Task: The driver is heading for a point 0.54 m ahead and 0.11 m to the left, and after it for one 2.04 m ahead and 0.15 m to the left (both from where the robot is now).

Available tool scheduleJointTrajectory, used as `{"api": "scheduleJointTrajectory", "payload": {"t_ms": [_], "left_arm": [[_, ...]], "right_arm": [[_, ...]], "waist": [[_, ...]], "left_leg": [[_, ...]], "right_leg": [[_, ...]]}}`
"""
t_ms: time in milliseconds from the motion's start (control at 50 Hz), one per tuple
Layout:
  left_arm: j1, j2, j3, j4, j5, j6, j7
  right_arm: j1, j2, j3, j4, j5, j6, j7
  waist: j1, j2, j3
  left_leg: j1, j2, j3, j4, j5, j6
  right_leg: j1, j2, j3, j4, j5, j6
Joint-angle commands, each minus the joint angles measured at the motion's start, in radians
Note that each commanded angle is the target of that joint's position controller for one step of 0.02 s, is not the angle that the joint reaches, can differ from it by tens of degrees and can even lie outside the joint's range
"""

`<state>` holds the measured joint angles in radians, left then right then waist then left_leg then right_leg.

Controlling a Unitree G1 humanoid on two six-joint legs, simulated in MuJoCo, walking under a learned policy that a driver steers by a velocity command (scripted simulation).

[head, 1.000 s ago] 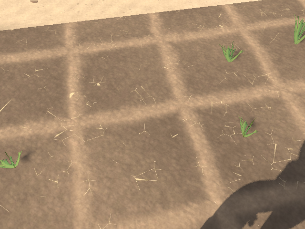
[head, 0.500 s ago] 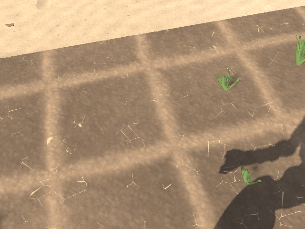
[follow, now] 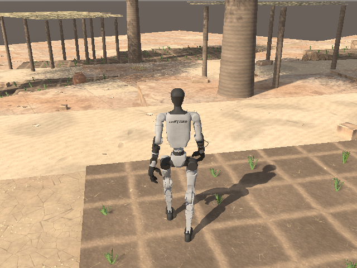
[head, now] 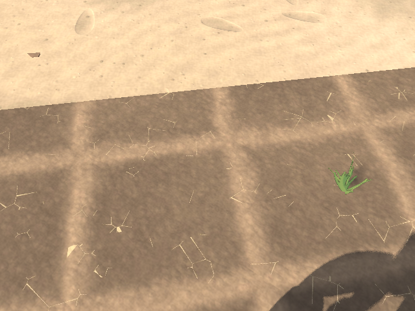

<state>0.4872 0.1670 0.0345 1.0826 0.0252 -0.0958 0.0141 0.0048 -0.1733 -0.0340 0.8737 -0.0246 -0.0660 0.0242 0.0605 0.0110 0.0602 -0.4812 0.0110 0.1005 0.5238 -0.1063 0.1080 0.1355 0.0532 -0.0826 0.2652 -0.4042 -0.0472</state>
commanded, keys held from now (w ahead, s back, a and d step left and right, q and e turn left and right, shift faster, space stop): w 0.56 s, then w+q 0.44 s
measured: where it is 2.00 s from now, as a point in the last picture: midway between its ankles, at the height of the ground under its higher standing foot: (185, 166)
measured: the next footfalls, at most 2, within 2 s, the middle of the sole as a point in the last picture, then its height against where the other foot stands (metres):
left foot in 0.02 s outside the picture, level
right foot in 0.58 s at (256, 302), level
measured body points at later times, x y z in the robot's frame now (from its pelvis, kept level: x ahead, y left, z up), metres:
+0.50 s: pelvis +0.26 +0.01 +0.01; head +0.29 +0.01 +0.46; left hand +0.44 +0.22 -0.11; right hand +0.17 -0.22 -0.13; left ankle +0.14 +0.08 -0.73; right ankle +0.42 -0.11 -0.69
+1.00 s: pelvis +0.53 -0.02 +0.01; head +0.55 -0.02 +0.46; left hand +0.44 +0.21 -0.13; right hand +0.70 -0.22 -0.12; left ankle +0.66 +0.13 -0.67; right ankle +0.44 -0.09 -0.73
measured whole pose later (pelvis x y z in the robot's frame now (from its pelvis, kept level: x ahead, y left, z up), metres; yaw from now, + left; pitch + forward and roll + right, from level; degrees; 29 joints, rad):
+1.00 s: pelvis +0.53 -0.02 +0.01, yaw +11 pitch +0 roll -1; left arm 0.42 0.17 0.04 1.03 0.02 -0.11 0.02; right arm 0.12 -0.20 -0.05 0.91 -0.03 -0.01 0.05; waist 0.03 0.03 0.05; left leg -0.64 0.09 0.07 0.77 0.00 0.07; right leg 0.06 0.04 -0.27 0.22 -0.29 -0.06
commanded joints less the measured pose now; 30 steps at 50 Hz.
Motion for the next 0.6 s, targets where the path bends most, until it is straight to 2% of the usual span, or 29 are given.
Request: {"api": "scheduleJointTrajectory", "payload": {"t_ms": [20, 40, 60, 80, 100, 120, 140, 160, 200, 220, 260, 300, 360, 440, 480, 520, 540, 560, 580, 600], "left_arm": [[-0.013, 0.137, 0.02, -0.055, -0.013, -0.002, 0.003], [0.109, 0.032, 0.0, -0.076, -0.058, -0.001, -0.011], [0.044, 0.13, 0.026, -0.07, -0.03, 0.001, -0.009], [-0.05, 0.132, 0.03, -0.104, -0.022, 0.0, -0.011], [-0.1, 0.119, 0.028, -0.114, -0.019, -0.005, -0.014], [-0.109, 0.104, 0.03, -0.11, -0.008, 0.003, -0.017], [-0.089, 0.085, 0.027, -0.107, 0.006, 0.018, -0.022], [-0.074, 0.067, 0.026, -0.101, 0.011, 0.031, -0.029], [-0.099, 0.061, 0.026, -0.111, 0.015, 0.047, -0.037], [-0.138, 0.066, 0.027, -0.125, 0.016, 0.053, -0.04], [-0.235, 0.078, 0.027, -0.158, 0.013, 0.059, -0.043], [-0.321, 0.083, 0.025, -0.188, 0.007, 0.059, -0.045], [-0.423, 0.07, 0.015, -0.221, -0.001, 0.056, -0.046], [-0.523, 0.071, 0.009, -0.257, -0.004, 0.048, -0.044], [-0.548, 0.081, 0.01, -0.273, -0.003, 0.041, -0.043], [-0.516, 0.092, 0.016, -0.272, -0.003, 0.032, -0.04], [-0.456, 0.103, 0.023, -0.255, -0.003, 0.028, -0.034], [-0.335, 0.118, 0.034, -0.216, 0.0, 0.021, -0.026], [-0.162, 0.15, 0.05, -0.16, 0.013, 0.009, -0.017], [0.0, 0.247, 0.075, -0.136, 0.042, 0.001, -0.005]], "right_arm": [[0.444, -0.184, -0.065, 0.084, -0.03, -0.027, -0.028], [0.523, -0.293, -0.093, 0.092, -0.043, -0.024, -0.027], [0.438, -0.251, -0.087, 0.084, 0.0, -0.007, -0.017], [0.321, -0.2, -0.07, 0.065, 0.011, -0.007, -0.014], [0.271, -0.138, -0.053, 0.06, 0.008, -0.015, -0.01], [0.259, -0.105, -0.043, 0.071, 0.007, -0.022, -0.013], [0.262, -0.073, -0.032, 0.087, 0.01, -0.027, -0.018], [0.286, -0.072, -0.029, 0.1, 0.01, -0.035, -0.021], [0.335, -0.101, -0.032, 0.12, 0.015, -0.047, -0.024], [0.35, -0.118, -0.035, 0.124, 0.015, -0.049, -0.024], [0.385, -0.125, -0.033, 0.13, 0.016, -0.048, -0.024], [0.422, -0.12, -0.029, 0.137, 0.016, -0.045, -0.023], [0.47, -0.12, -0.025, 0.148, 0.016, -0.045, -0.024], [0.534, -0.122, -0.022, 0.171, 0.009, -0.043, -0.031], [0.542, -0.13, -0.024, 0.18, 0.002, -0.039, -0.037], [0.516, -0.143, -0.028, 0.181, -0.001, -0.037, -0.043], [0.498, -0.154, -0.031, 0.18, -0.002, -0.036, -0.044], [0.482, -0.162, -0.033, 0.18, -0.001, -0.032, -0.044], [0.471, -0.149, -0.028, 0.173, 0.007, -0.029, -0.041], [0.488, -0.089, -0.01, 0.133, 0.034, -0.03, -0.033]], "waist": [[-0.224, -0.009, -0.226], [-0.179, 0.228, -0.362], [-0.161, 0.104, -0.335], [-0.121, 0.064, -0.171], [-0.102, 0.009, -0.098], [-0.073, 0.01, -0.053], [-0.042, 0.029, -0.039], [-0.033, 0.038, -0.041], [-0.022, 0.036, -0.03], [-0.023, 0.035, -0.018], [-0.041, 0.036, 0.011], [-0.061, 0.037, 0.028], [-0.089, 0.045, 0.036], [-0.12, 0.058, 0.047], [-0.118, 0.062, 0.054], [-0.088, 0.067, 0.041], [-0.058, 0.075, 0.009], [-0.007, 0.069, -0.053], [0.061, 0.034, -0.144], [0.094, -0.094, -0.282]], "left_leg": [[0.538, 0.1, -0.141, -0.071, -0.051, 0.093], [0.836, 0.412, -0.65, -0.156, -0.119, 0.248], [0.766, 0.391, -0.758, -0.25, -0.171, 0.238], [0.617, 0.359, -0.583, -0.265, -0.173, 0.203], [0.496, 0.316, -0.482, -0.304, -0.092, 0.173], [0.411, 0.27, -0.396, -0.327, -0.026, 0.136], [0.346, 0.23, -0.327, -0.349, 0.014, 0.106], [0.326, 0.217, -0.296, -0.358, 0.054, 0.101], [0.319, 0.202, -0.251, -0.378, 0.12, 0.105], [0.321, 0.198, -0.235, -0.394, 0.116, 0.107], [0.342, 0.188, -0.213, -0.42, 0.115, 0.104], [0.375, 0.176, -0.19, -0.429, 0.153, 0.096], [0.42, 0.162, -0.152, -0.42, 0.233, 0.081], [0.533, 0.183, -0.132, -0.385, 0.329, 0.085], [0.591, 0.207, -0.132, -0.352, 0.391, 0.089], [0.616, 0.219, -0.116, -0.284, 0.55, 0.076], [0.615, 0.216, -0.104, -0.21, 0.689, 0.063], [0.605, 0.199, -0.087, -0.071, 0.774, 0.05], [0.487, 0.157, -0.067, 0.132, 0.672, 0.03], [0.21, 0.078, -0.027, 0.459, 0.284, 0.0]], "right_leg": [[-0.245, -0.199, 0.019, 0.58, 0.786, -0.08], [-0.625, -0.005, -0.027, 0.998, 0.08, -0.031], [-0.729, -0.008, 0.121, 1.098, -0.069, -0.046], [-0.778, -0.066, 0.131, 1.082, 0.011, -0.052], [-0.755, -0.1, 0.131, 1.022, 0.074, -0.053], [-0.713, -0.125, 0.129, 0.963, 0.101, -0.049], [-0.661, -0.142, 0.126, 0.914, 0.117, -0.039], [-0.633, -0.142, 0.118, 0.889, 0.125, -0.03], [-0.655, -0.148, 0.097, 0.85, 0.151, -0.013], [-0.689, -0.157, 0.088, 0.823, 0.182, -0.004], [-0.763, -0.174, 0.073, 0.748, 0.253, 0.014], [-0.807, -0.177, 0.058, 0.654, 0.315, 0.027], [-0.797, -0.157, 0.03, 0.505, 0.386, 0.032], [-0.794, -0.125, 0.004, 0.38, 0.396, 0.009], [-0.788, -0.114, 0.003, 0.338, 0.351, -0.013], [-0.71, -0.086, -0.009, 0.293, 0.279, -0.045], [-0.619, -0.055, -0.022, 0.275, 0.241, -0.063], [-0.48, -0.02, -0.036, 0.232, 0.241, -0.084], [-0.234, -0.045, -0.004, 0.188, 0.291, -0.112], [0.066, -0.304, 0.297, 0.166, 0.2, -0.178]]}}
Keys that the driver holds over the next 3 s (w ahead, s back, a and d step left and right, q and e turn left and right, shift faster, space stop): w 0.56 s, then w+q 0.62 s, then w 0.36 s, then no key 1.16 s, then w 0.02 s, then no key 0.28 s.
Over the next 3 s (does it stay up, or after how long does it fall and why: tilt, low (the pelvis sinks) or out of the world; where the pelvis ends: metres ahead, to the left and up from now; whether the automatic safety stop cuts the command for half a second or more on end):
stays up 0.99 0.18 0.02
